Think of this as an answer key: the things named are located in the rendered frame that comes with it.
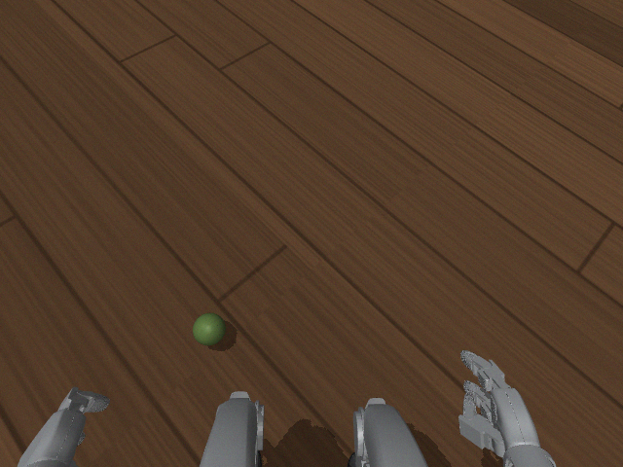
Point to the left robot hand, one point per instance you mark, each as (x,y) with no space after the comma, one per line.
(63,432)

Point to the right robot hand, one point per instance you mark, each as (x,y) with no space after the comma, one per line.
(505,421)

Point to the right robot arm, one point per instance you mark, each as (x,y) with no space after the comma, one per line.
(527,456)

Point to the ball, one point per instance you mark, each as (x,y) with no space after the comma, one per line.
(209,329)

